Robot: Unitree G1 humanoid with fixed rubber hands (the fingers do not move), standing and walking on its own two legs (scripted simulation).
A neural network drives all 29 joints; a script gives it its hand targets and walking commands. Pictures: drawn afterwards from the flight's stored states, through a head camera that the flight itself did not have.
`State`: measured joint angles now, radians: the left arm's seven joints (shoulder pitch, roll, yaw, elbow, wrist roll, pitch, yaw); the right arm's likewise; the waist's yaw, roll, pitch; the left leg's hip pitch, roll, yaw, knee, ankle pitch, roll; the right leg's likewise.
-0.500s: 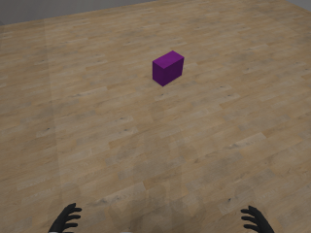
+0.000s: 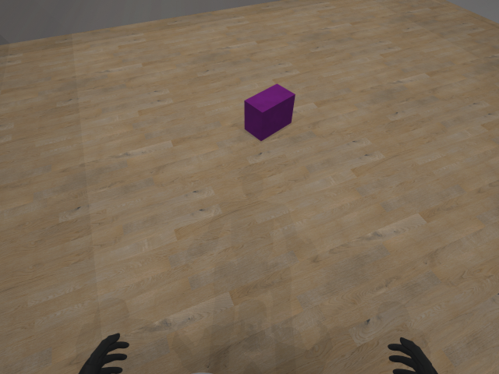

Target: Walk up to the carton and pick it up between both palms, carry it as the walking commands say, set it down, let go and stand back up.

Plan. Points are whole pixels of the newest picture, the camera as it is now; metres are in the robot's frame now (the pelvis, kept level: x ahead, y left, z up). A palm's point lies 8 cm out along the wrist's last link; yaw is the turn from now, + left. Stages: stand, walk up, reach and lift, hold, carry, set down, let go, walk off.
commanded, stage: walk up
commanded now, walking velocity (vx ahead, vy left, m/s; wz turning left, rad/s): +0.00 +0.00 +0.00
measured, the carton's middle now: (269, 112) +1.58 -0.07 -0.64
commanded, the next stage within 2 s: none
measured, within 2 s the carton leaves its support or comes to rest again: neither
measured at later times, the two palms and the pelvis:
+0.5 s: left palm out of the picture +0.13 +0.27 -0.08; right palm (478, 372) +0.15 -0.36 -0.09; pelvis +0.07 -0.04 +0.00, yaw +0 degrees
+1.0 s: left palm (109, 280) +0.29 +0.29 -0.09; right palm (440, 301) +0.26 -0.33 -0.08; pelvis +0.19 -0.02 -0.01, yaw +1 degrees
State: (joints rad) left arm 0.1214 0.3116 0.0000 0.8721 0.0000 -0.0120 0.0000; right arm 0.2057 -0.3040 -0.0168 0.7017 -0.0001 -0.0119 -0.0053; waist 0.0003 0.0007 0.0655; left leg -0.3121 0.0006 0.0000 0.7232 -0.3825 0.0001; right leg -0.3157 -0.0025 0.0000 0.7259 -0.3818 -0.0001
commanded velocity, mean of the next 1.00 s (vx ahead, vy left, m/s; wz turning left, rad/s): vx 0.00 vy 0.00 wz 0.00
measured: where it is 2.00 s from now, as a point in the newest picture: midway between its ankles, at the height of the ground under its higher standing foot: (259, 310)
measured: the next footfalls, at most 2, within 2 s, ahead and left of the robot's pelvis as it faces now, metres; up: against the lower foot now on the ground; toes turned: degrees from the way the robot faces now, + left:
left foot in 0.70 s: +0.24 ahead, +0.10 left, +0.00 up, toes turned +1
right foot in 1.06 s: +0.33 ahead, -0.14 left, +0.00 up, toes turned -1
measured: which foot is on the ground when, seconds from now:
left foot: down 0.00-0.34, up 0.36-0.68, down 0.70-1.00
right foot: down 0.00-0.72, up 0.74-1.00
